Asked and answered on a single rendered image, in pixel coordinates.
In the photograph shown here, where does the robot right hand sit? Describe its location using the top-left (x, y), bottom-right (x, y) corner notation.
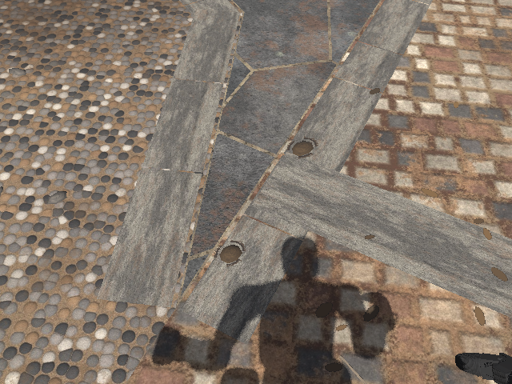
top-left (455, 353), bottom-right (512, 384)

